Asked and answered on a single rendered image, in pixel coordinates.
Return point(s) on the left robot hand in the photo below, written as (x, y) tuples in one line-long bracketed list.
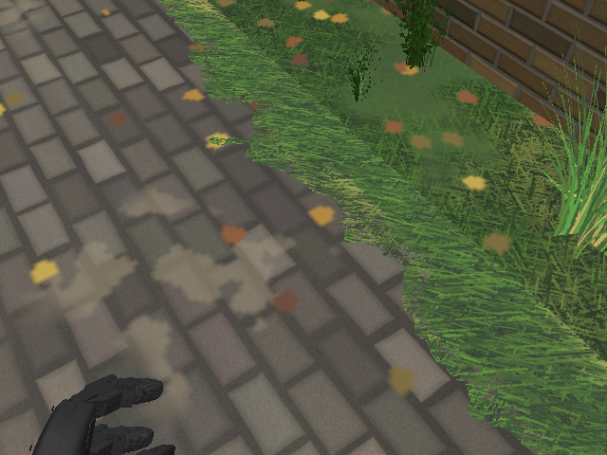
[(70, 429)]

